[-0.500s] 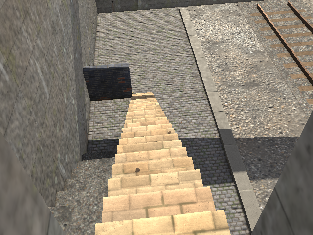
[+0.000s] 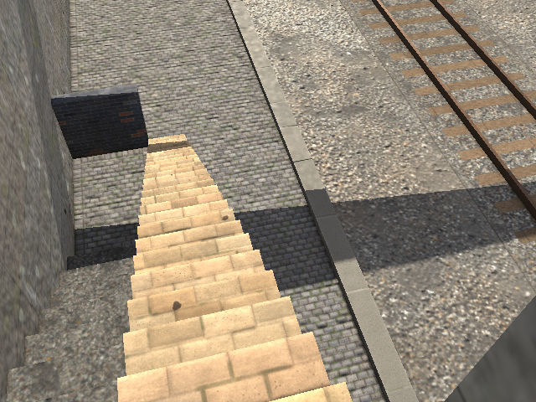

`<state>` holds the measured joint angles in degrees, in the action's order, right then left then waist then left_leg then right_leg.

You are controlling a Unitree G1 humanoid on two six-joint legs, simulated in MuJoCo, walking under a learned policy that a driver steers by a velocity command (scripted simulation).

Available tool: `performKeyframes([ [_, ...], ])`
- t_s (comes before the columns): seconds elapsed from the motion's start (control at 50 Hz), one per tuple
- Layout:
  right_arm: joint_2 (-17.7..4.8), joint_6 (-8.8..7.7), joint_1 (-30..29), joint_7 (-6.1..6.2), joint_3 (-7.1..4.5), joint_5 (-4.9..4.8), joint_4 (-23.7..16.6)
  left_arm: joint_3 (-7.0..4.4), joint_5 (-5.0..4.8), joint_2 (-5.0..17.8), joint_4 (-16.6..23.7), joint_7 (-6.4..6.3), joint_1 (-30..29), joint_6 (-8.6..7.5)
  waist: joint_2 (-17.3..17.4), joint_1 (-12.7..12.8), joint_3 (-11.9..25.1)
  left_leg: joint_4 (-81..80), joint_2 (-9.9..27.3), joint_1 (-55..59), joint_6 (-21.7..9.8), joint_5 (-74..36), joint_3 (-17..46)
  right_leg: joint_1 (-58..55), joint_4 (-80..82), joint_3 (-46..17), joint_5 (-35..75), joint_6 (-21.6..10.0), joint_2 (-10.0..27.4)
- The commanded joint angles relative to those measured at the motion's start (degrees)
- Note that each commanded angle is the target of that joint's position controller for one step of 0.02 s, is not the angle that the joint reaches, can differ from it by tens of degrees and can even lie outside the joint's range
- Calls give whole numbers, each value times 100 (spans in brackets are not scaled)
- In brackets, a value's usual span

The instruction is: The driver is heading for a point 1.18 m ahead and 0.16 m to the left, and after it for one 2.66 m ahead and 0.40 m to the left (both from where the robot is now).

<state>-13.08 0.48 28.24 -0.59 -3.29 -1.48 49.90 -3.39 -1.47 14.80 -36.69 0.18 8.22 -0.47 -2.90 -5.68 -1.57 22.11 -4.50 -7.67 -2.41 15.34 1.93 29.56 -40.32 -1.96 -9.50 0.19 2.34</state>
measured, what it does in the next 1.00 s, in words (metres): goes down: right foot, then left foot 0.19 m lower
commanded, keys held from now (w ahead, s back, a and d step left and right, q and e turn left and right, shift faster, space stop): w+q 0.52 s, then w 0.04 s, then w+e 0.44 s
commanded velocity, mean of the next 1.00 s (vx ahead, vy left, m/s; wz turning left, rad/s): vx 0.50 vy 0.00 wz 0.23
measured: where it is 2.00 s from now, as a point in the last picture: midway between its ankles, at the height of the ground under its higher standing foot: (270, 373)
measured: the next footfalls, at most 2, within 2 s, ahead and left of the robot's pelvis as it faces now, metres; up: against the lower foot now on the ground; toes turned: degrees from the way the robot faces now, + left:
right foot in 0.08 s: +0.16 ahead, -0.11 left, +0.00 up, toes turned +2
left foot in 0.72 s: +0.38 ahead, +0.25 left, -0.19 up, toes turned +25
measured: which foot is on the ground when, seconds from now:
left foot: down 0.00-0.10, up 0.12-0.70, down 0.72-1.00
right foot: up 0.00-0.06, down 0.08-0.72, up 0.74-1.00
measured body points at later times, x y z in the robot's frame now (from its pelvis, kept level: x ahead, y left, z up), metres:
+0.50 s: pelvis +0.19 +0.01 -0.01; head +0.17 +0.02 +0.44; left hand +0.08 +0.28 -0.15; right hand +0.31 -0.25 -0.14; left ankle +0.24 +0.17 -0.70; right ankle +0.12 -0.11 -0.74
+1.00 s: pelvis +0.36 +0.15 -0.23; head +0.36 +0.17 +0.22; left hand +0.28 +0.32 -0.39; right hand +0.36 -0.04 -0.37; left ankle +0.34 +0.23 -0.93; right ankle +0.54 +0.03 -0.84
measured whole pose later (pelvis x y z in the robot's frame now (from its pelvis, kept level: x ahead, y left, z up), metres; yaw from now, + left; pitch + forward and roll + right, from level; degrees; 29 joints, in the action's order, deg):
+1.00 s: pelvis +0.36 +0.15 -0.23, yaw +11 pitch -2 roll +3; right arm -3.7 -8.5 27.6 -0.6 1.7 8.7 60.4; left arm -0.6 4.1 6.8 -57.2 5.0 27.0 -3.9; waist -6.0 2.1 -1.7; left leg 45.2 1.1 -17.5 -3.9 25.9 -14.8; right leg 50.5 -74.2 -5.7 7.0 -1.3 5.1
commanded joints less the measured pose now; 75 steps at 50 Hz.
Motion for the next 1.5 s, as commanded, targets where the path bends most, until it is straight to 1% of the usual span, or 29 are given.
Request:
performKeyframes([
  [0.02,-990,67,-119,35,-266,-73,-275,-6,45,325,528,16,-216,-149,668,77,159,-194,1094,-420,-1075,-2638,1101,-709,487,327,252,-91,-322],
  [0.08,-509,196,-197,143,-57,4,-295,-74,161,480,416,104,848,-235,429,683,642,1122,696,-1278,-714,-1468,942,-2517,797,-114,687,-549,79],
  [0.1,-84,265,306,157,99,104,-442,-89,163,744,414,112,1219,-224,-685,647,988,2071,311,-1851,-499,839,693,-3342,1256,-1377,1027,-841,1495],
  [0.12,-580,316,729,59,-39,95,-345,-238,-192,1169,324,246,1296,-128,-1540,658,1236,3185,138,-2319,-386,2144,273,-3418,2151,-2723,-1785,-1158,2204],
  [0.14,-1222,406,357,-49,-249,57,-291,-263,-176,1108,238,295,1281,-96,-951,824,601,3596,271,-2669,-349,1530,367,-2795,2716,-2884,-3376,-1223,1837],
  [0.18,-892,428,230,-109,-243,6,-187,-164,-133,740,83,353,848,-193,-625,598,-250,3783,500,-2773,-280,649,497,-2184,2954,-2168,-2368,-1154,1577],
  [0.4,-632,403,-340,-63,-81,-69,21,-391,-6,844,-1138,268,867,67,75,461,-419,3175,1072,-2356,-233,-705,122,-2184,3167,70,-791,-1062,1415],
  [0.56,-785,-42,-2150,-42,-300,-357,-88,-46,-37,128,-1860,106,2304,-239,-53,1394,-744,2488,921,-4774,-397,-3164,473,-3643,566,475,-680,-295,1736],
  [0.58,-907,-31,-2248,-115,-393,-487,-101,107,127,-35,-1789,54,1803,-226,137,1191,-1061,1855,837,-3857,-392,-3859,399,-2400,689,698,-927,-235,1628],
  [0.6,-386,1,-2216,-320,-192,243,-253,35,705,557,-1788,-189,1466,-518,218,591,-1212,1616,885,-2053,-267,-5026,167,-522,545,1095,-2264,-233,1352],
  [0.64,-359,53,-1219,-327,-148,300,208,-11,215,667,-1988,-328,973,-632,76,233,-799,1591,793,-14,51,-5100,-295,523,-388,1383,-1873,-450,1125],
  [0.72,-1225,-259,1416,127,-460,409,1095,-178,190,687,-2077,-570,431,-174,1150,-1185,-61,-1160,1315,1397,-526,-3973,70,-506,-6996,760,-1793,-512,-154],
  [0.74,-1126,-453,2456,-223,-132,1174,1742,380,1997,38,-2911,338,3467,-257,2739,-4,125,238,1414,3703,-344,-5691,328,1050,-8230,-606,-3233,-325,-329],
  [0.76,-1406,-465,2163,-376,-180,1074,1119,146,1386,58,-3177,795,5112,-485,2221,474,1720,2841,2403,4161,-1495,-8601,852,1291,-9100,-1101,-3050,-479,-547],
  [0.78,-1190,-430,2004,-529,-96,1231,1222,-4,701,939,-2471,919,3663,-545,1361,-43,1182,2207,2686,3467,-1573,-8622,906,2947,-10049,-875,-3282,-440,-643],
  [0.82,-1629,-498,-52,-695,-136,828,751,8,239,629,-1671,560,2877,-660,620,574,-320,679,3704,-151,-1579,-3972,1962,3481,-9067,-1320,-1478,-404,-147],
  [0.84,-740,-619,-997,-627,199,892,630,279,477,-121,-1621,457,2604,-558,-80,1092,-533,247,3377,-1455,-1160,-2971,1258,2902,-7173,-1623,128,-467,409],
  [0.88,68,-841,-1303,-308,392,956,458,171,451,-147,-1808,398,2561,-361,245,1167,-1214,-375,3026,-3229,-950,-2762,109,1795,-4791,-1271,913,-279,685],
  [0.98,85,-1056,465,155,328,1038,939,143,618,-253,-2029,470,2658,-389,455,735,-296,565,2415,-1169,-881,-1351,-332,2283,-2764,-1180,2405,-150,636],
  [1.04,-195,-1002,937,140,181,1279,1247,124,697,-396,-1661,231,1423,-256,696,224,-530,848,2830,-45,-1166,95,177,3075,-1885,-1070,2703,-277,509],
  [1.14,506,-859,930,-45,331,1130,1206,112,757,-396,-1822,288,1089,-24,533,180,-1162,778,2792,-1405,-957,1593,-546,1078,-152,-165,3794,-572,620],
  [1.16,-197,-585,65,-191,18,-893,858,-223,-779,-178,-1694,211,315,114,618,-139,-220,1011,2227,-1039,-373,162,-658,-53,77,164,2801,-367,-49],
  [1.24,68,-43,-250,-252,143,-343,698,-508,-630,376,-1153,218,-652,562,1706,-413,-925,1906,2535,-500,-27,-165,-827,429,1276,-86,1823,-489,166],
  [1.32,36,86,-256,17,250,-269,752,-655,-444,218,-1272,313,-1,769,1067,-145,-544,2838,2840,-818,105,653,-1198,-725,1186,82,2233,-769,366],
  [1.38,2,107,-20,71,530,-609,847,-839,-528,700,-1671,228,1789,545,-119,822,66,6523,1986,-1725,232,1991,-2040,-2977,1429,42,2167,-738,-71],
  [1.42,-872,-137,553,77,166,-557,650,-642,-601,1409,-1786,181,2655,391,-2283,757,716,10599,1253,-4650,309,5044,-1258,-4590,-632,-987,6699,26,336],
  [1.46,-1396,-143,-307,-177,-156,-527,-45,-852,-816,2181,-2136,27,3292,606,-2758,1170,2009,11167,961,-5915,291,4116,-834,-5300,716,-2510,2928,-224,905],
  [1.48,-886,67,-1012,-154,2,-332,-156,-624,-721,1662,-1770,-130,2246,639,-982,859,878,10323,1035,-6025,16,2727,-989,-3934,1339,-1956,741,414,540],
  [1.5,-316,171,-701,-117,100,-468,-238,-584,-791,1824,-1816,-154,1652,556,-1604,130,759,9981,1088,-5757,-59,1873,-706,-2673,1870,-3104,-713,304,1085],
])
